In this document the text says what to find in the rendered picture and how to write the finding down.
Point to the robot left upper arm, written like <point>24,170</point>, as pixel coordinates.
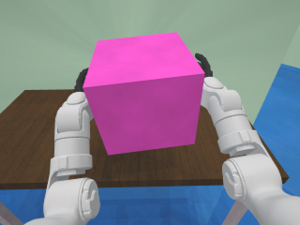
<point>70,202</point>

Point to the right robot forearm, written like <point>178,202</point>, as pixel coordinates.
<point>235,134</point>

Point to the table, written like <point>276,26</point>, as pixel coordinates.
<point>27,127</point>

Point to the left robot forearm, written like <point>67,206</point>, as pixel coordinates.
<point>71,140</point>

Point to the robot right upper arm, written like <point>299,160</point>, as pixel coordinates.
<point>254,181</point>

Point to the right robot hand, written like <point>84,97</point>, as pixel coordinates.
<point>204,65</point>

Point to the carton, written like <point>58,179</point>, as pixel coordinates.
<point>144,92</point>

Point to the left robot hand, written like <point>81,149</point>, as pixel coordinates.
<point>80,81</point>

